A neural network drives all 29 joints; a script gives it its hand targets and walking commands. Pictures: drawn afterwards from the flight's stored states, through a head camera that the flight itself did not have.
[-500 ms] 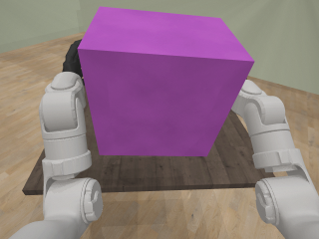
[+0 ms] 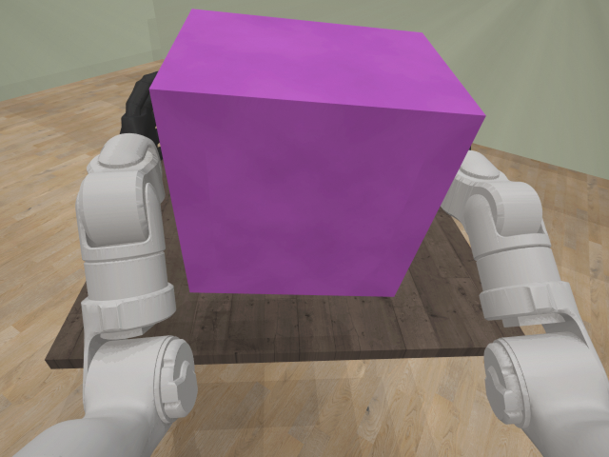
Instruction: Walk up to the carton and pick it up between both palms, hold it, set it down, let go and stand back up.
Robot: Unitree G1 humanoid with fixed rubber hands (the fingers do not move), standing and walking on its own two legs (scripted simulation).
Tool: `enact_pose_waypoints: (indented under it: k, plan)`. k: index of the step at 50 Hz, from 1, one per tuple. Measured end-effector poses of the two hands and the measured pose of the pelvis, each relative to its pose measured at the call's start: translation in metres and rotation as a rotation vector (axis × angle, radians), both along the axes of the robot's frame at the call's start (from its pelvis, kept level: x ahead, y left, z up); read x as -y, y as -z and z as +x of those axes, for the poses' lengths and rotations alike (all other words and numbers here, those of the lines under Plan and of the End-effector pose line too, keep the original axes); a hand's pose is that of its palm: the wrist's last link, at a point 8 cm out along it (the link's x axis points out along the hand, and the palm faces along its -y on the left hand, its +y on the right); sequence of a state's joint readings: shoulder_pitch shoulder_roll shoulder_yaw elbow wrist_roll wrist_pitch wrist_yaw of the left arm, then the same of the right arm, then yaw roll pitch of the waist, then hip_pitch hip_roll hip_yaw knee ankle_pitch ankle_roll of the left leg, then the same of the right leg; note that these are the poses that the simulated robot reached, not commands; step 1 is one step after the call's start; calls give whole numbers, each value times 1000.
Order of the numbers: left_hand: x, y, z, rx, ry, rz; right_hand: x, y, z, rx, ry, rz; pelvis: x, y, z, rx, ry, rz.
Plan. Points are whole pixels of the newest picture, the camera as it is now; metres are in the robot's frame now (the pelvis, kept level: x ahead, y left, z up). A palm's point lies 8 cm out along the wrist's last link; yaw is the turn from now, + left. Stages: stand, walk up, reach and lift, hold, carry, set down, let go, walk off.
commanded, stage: hold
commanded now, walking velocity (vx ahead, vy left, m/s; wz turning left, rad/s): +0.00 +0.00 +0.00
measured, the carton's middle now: (302, 166) +0.37 +0.01 +0.26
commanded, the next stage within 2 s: set down in 1.54 s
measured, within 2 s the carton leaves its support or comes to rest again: neither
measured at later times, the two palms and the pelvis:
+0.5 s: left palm (148, 142) +0.36 +0.18 +0.29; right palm (450, 161) +0.36 -0.17 +0.27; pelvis +0.01 +0.00 +0.00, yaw +0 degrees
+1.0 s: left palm (141, 144) +0.36 +0.18 +0.29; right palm (447, 159) +0.36 -0.17 +0.27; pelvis +0.01 +0.00 +0.00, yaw +0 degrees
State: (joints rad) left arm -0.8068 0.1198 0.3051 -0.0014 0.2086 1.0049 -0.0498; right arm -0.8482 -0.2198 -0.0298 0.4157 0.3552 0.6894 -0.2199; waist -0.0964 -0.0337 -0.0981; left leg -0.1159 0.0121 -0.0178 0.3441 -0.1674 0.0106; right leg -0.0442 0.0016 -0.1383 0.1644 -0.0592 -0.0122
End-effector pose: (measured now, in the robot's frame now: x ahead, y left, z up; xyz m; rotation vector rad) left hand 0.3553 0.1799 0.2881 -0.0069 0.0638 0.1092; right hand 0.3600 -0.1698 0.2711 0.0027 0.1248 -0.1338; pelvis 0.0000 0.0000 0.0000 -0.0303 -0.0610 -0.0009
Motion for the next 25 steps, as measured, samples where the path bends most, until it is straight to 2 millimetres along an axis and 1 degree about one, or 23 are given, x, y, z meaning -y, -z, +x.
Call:
enact_pose_waypoints:
  k: [14, 25]
  plan:
    - [2, -1, 8, -2, 10, 7, 2, 0, 4, -3, 9, -1, 0, 0, 2, -14, -1, -1]
    - [3, 1, 9, 0, 13, 7, 3, 2, 4, -2, 11, -8, -1, 0, 6, -10, 3, -2]
